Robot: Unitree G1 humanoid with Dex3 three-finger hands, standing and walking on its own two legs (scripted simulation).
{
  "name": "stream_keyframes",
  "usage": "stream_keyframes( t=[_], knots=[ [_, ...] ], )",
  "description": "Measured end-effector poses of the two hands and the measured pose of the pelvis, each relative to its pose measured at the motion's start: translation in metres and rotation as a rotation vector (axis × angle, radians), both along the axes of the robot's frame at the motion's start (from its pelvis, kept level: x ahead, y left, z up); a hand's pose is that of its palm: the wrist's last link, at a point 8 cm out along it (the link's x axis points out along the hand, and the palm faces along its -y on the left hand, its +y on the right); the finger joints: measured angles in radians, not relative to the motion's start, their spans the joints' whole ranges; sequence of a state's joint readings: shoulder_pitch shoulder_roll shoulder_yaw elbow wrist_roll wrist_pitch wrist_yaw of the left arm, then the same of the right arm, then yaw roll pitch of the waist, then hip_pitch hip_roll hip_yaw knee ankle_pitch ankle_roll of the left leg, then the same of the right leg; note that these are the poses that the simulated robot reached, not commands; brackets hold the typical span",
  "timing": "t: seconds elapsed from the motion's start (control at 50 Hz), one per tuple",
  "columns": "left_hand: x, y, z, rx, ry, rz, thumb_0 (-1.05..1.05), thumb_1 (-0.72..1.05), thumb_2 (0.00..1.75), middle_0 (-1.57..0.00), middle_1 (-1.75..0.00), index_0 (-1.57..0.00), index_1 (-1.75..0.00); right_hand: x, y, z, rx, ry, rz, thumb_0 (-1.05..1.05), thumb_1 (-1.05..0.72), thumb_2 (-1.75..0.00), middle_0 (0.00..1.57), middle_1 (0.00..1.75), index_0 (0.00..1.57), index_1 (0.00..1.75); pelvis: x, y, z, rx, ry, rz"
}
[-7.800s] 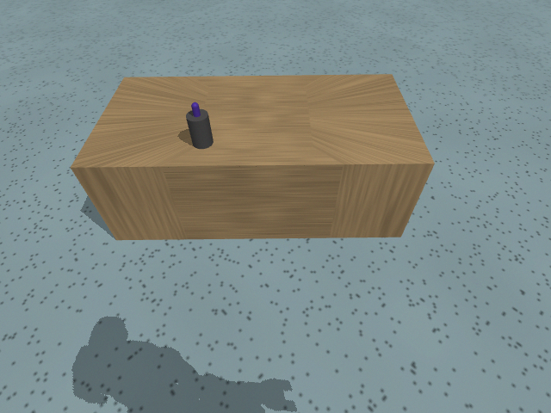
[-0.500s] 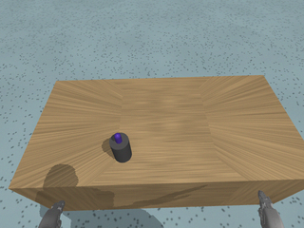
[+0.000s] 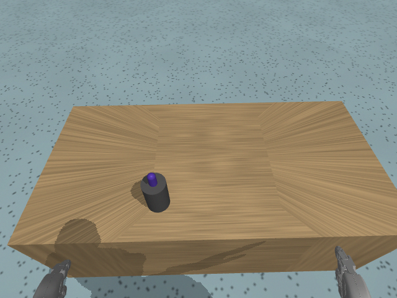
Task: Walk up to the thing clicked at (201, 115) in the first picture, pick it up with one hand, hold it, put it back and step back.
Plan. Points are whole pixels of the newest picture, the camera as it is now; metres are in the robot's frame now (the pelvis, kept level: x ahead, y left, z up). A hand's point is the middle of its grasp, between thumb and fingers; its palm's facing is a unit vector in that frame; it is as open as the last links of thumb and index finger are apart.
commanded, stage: go down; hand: left
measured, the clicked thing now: (155, 189) +0.47 +0.16 -0.21
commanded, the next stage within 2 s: approach in 1.64 s
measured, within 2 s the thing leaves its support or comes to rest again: neither
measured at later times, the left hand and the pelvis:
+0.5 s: hand (62, 223) +0.28 +0.30 -0.01, palm faces +0.12 -0.97 -0.20, open 17.5 cm; pelvis -0.03 +0.00 -0.01, yaw -1 degrees
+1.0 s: hand (52, 189) +0.34 +0.33 +0.02, palm faces +0.15 -0.98 -0.11, open 17.5 cm; pelvis -0.03 +0.00 -0.01, yaw -1 degrees
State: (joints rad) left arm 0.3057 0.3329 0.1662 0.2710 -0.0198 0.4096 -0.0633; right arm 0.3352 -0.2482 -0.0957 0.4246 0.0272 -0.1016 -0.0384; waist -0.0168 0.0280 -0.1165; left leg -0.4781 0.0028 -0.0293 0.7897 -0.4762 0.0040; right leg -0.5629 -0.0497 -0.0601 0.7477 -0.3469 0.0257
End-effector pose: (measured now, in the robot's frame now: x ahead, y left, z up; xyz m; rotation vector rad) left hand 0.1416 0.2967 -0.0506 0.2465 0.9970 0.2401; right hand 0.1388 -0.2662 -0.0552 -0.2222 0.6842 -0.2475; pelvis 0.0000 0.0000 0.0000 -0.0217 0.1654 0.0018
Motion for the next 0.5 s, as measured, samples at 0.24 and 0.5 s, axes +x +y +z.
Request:
stream_keyframes(
  t=[0.24, 0.5],
  knots=[
    [0.021, 0.021, 0.020, 0.008, -0.169, 0.011, -0.01, -0.59, 0.08, -0.08, -0.06, -0.07, -0.07, -0.004, 0.011, 0.016, -0.019, -0.106, 0.049, -0.01, 0.55, -0.04, 0.06, 0.05, 0.05, 0.05, -0.015, -0.007, -0.005, 0.003, -0.021, 0.015],
    [0.112, 0.053, 0.065, -0.073, -0.370, -0.060, -0.01, -0.58, 0.06, -0.07, -0.04, -0.07, -0.05, -0.042, 0.008, 0.006, -0.020, -0.072, 0.021, -0.01, 0.55, -0.04, 0.06, 0.05, 0.05, 0.05, -0.030, -0.004, -0.006, 0.002, -0.009, -0.009]
  ],
)
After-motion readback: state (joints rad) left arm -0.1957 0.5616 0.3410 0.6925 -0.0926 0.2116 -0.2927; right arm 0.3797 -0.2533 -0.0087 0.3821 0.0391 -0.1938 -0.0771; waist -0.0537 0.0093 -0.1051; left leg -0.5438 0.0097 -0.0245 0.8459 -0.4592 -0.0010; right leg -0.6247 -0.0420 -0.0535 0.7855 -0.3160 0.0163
